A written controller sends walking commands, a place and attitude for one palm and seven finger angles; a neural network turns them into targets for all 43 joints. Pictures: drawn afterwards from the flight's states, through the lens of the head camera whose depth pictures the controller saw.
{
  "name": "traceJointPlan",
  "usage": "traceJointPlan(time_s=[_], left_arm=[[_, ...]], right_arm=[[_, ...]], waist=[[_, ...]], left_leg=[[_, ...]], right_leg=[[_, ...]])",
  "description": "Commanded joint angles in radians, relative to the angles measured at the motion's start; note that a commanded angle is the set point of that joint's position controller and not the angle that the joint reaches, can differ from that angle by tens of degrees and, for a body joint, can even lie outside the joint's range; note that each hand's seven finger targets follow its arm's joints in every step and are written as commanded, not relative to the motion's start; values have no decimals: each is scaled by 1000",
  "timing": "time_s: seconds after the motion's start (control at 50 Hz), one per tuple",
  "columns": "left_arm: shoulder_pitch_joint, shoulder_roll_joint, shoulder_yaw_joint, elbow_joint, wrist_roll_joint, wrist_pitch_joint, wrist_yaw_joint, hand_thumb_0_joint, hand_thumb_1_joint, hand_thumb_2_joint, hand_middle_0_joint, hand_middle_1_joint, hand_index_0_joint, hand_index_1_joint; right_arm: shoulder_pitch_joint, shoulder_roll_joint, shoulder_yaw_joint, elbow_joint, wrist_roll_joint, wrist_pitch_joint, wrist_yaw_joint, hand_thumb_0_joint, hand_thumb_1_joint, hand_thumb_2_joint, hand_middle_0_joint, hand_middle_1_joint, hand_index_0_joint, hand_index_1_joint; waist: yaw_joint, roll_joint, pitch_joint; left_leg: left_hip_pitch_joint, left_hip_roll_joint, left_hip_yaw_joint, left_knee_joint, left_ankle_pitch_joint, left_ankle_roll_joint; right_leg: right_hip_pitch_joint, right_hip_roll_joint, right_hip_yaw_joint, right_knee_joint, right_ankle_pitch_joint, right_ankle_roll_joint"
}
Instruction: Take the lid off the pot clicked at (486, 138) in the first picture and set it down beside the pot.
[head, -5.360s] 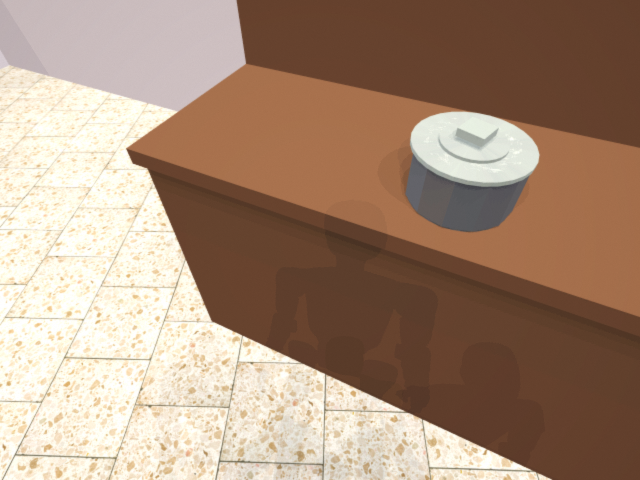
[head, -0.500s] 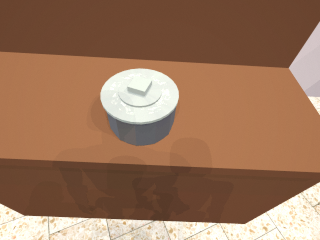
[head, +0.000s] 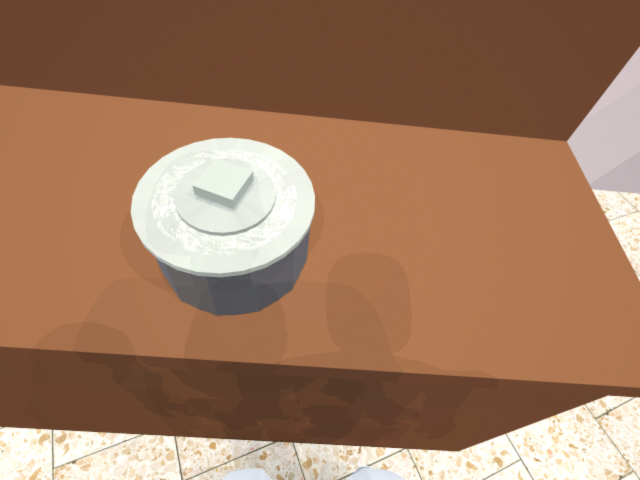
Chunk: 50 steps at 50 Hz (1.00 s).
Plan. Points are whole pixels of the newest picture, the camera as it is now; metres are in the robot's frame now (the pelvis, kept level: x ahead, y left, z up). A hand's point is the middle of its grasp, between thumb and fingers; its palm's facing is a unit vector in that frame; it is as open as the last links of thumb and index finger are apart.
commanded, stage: shuffle to correct the standing spot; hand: left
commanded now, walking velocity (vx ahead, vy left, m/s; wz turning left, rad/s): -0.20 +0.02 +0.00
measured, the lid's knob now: (224, 182) +0.40 +0.14 +0.15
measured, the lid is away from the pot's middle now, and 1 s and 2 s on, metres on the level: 0.00 0.00 0.00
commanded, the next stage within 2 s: come to a stop and stand still in 0.22 s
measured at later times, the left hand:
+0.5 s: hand out of the picture -0.07 +0.18 -0.16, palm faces +0.00 -0.96 -0.28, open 7.4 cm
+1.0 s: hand out of the picture -0.07 +0.20 -0.16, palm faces -0.04 -0.98 -0.20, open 7.4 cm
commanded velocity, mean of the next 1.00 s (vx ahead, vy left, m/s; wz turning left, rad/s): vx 0.03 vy -0.02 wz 0.00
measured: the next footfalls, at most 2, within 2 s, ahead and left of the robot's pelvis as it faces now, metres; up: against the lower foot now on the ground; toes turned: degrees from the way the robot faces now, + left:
right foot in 0.32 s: -0.09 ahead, -0.17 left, +0.00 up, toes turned -1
left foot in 0.60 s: -0.09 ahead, +0.09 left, +0.00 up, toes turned +1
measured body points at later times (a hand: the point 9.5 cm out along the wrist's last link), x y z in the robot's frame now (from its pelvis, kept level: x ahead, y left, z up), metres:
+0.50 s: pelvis -0.09 -0.02 +0.00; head -0.06 -0.03 +0.45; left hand -0.07 +0.23 -0.14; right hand -0.01 -0.27 -0.15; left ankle -0.11 +0.07 -0.66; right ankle -0.13 -0.17 -0.72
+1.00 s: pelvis -0.12 +0.02 +0.01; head -0.12 +0.02 +0.46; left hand -0.06 +0.25 -0.14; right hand -0.19 -0.17 -0.15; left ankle -0.13 +0.09 -0.72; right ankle -0.12 -0.11 -0.72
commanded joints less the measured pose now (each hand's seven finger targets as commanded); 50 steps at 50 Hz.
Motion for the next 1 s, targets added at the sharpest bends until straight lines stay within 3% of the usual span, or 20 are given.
traceJointPlan(time_s=[0.0, 0.12, 0.22, 0.28, 0.3, 0.32, 0.34, 0.36, 0.42, 0.5, 0.54, 0.56, 0.6, 0.62, 0.64, 0.72, 0.8, 0.9, 0.94, 0.98], left_arm=[[91, 120, 45, -36, -2, 9, 17, 0, 900, 900, -200, -300, -200, -300], [77, 104, 50, -37, 2, 14, -2, 0, 900, 900, -200, -300, -200, -300], [128, 94, 37, -54, 5, 11, -5, 0, 900, 900, -200, -300, -200, -300], [205, 120, 32, -33, 13, -6, 1, 0, 900, 900, -200, -300, -200, -300], [165, 156, 31, -43, 19, -16, 6, 0, 900, 900, -200, -300, -200, -300], [117, 202, 32, -65, 25, -23, 11, 0, 900, 900, -200, -300, -200, -300], [117, 235, 30, -80, 25, -25, 14, 0, 900, 900, -200, -300, -200, -300], [111, 209, 31, -75, 21, -28, 21, 0, 900, 900, -200, -300, -200, -300], [71, 201, 21, -85, 19, -41, 16, 0, 900, 900, -200, -300, -200, -300], [114, 232, 37, -59, 22, -47, 6, 0, 900, 900, -200, -300, -200, -300], [116, 220, 35, -46, 10, -41, 0, 0, 900, 900, -200, -300, -200, -300], [118, 194, 30, -49, 9, -34, -3, 0, 900, 900, -200, -300, -200, -300], [129, 83, 11, -69, 2, -28, -11, 0, 900, 900, -200, -300, -200, -300], [102, 86, 8, -83, 1, -27, -10, 0, 900, 900, -200, -300, -200, -300], [74, 80, 6, -58, 5, -22, -3, 0, 900, 900, -200, -300, -200, -300], [92, 86, 12, -18, 9, -33, -30, 0, 900, 900, -200, -300, -200, -300], [112, 64, 4, -3, 8, -28, -34, 0, 900, 900, -200, -300, -200, -300], [126, 20, -7, 21, 1, -37, -24, 0, 900, 900, -200, -300, -200, -300], [188, 31, -7, 61, -4, -47, -15, 0, 900, 900, -200, -300, -200, -300], [222, 40, -12, 88, -6, -53, -9, 0, 900, 900, -200, -300, -200, -300]], right_arm=[[26, -139, -11, -61, -26, -5, -10, 0, -900, -900, 200, 300, 200, 300], [-11, -167, -36, -95, -27, 4, -14, 0, -900, -900, 200, 300, 200, 300], [-10, -186, -45, -111, -26, 28, -15, 0, -900, -900, 200, 300, 200, 300], [-8, -183, -52, -126, -10, 42, -7, 0, -900, -900, 200, 300, 200, 300], [25, -145, -52, -126, -5, 43, -2, 0, -900, -900, 200, 300, 200, 300], [50, -99, -48, -129, -6, 44, 1, 0, -900, -900, 200, 300, 200, 300], [8, -94, -44, -143, -12, 55, -1, 0, -900, -900, 200, 300, 200, 300], [-27, -106, -36, -139, -21, 58, -3, 0, -900, -900, 200, 300, 200, 300], [-19, -106, -31, -126, -12, 45, 16, 0, -900, -900, 200, 300, 200, 300], [37, -81, -9, -97, -10, 8, 37, 0, -900, -900, 200, 300, 200, 300], [130, -68, -1, -51, -5, -10, 38, 0, -900, -900, 200, 300, 200, 300], [190, -79, 4, -29, -4, -23, 35, 0, -900, -900, 200, 300, 200, 300], [271, -175, -17, -11, -23, -31, 25, 0, -900, -900, 200, 300, 200, 300], [308, -193, -22, -17, -30, -23, 24, 0, -900, -900, 200, 300, 200, 300], [305, -164, -9, 9, -34, -34, 17, 0, -900, -900, 200, 300, 200, 300], [165, -117, 2, 1, -30, -55, 21, 0, -900, -900, 200, 300, 200, 300], [237, -91, 5, 55, -25, -62, 13, 0, -900, -900, 200, 300, 200, 300], [285, -78, 9, 102, -24, -52, 3, 0, -900, -900, 200, 300, 200, 300], [289, -46, 15, 111, -15, -53, 4, 0, -900, -900, 200, 300, 200, 300], [288, -12, 27, 119, -13, -55, 4, 0, -900, -900, 200, 300, 200, 300]], waist=[[29, 293, -111], [25, 136, -142], [9, 241, -227], [28, 142, -270], [0, 12, -249], [-11, -175, -239], [17, -199, -208], [16, -222, -179], [-9, -64, -87], [21, -102, -106], [2, -116, -99], [-7, -50, -96], [-12, 314, -95], [-34, 253, -80], [-33, 326, -87], [49, 81, 20], [24, 179, -33], [19, 105, -35], [29, 36, -35], [21, -1, -19]], left_leg=[[-7, 355, -287, -307, 810, 177], [171, 267, -184, -217, 679, 127], [207, 268, -243, -134, 665, 116], [138, 214, -216, 19, 502, 49], [75, 149, -158, 133, 372, 2], [-64, 31, -67, 307, 86, -55], [-207, -55, -92, 508, -291, -97], [-253, -7, -193, 557, -273, -93], [-247, 20, -131, 550, -173, -112], [-64, 33, -48, 99, -195, -97], [160, -4, 3, -207, -16, -80], [236, 10, -22, -307, 60, -63], [320, 278, -347, -393, 248, 72], [275, 345, -406, -404, 234, 148], [214, 335, -500, -463, 84, 148], [18, 266, -339, -510, -77, 118], [85, 248, -258, -491, -50, 99], [12, 246, -270, -425, -97, 81], [-95, 176, -222, -356, -126, 29], [-29, 88, -127, -304, -65, -8]], right_leg=[[13, 9, 155, 444, -209, 32], [-118, 1, 104, 407, -164, 67], [-9, -28, 62, 17, -107, 50], [159, -55, 49, -323, 226, 48], [181, -156, 117, -350, 438, 23], [237, -298, 258, -306, 824, -68], [236, -392, 358, -291, 939, -180], [201, -357, 327, -302, 834, -196], [155, -320, 293, -299, 654, -197], [185, -308, 294, -299, 454, -164], [100, -239, 238, -260, 311, -99], [62, -175, 189, -183, 208, -60], [-145, -11, 23, 114, -182, 21], [-170, -10, 28, 278, -260, 23], [-187, -34, 97, 379, -213, 24], [-160, -68, 98, 432, -9, 17], [-120, -77, 52, 238, 11, 20], [111, -64, 29, -197, 46, 6], [254, -99, 115, -310, 149, -17], [163, -173, 209, -342, 100, -69]])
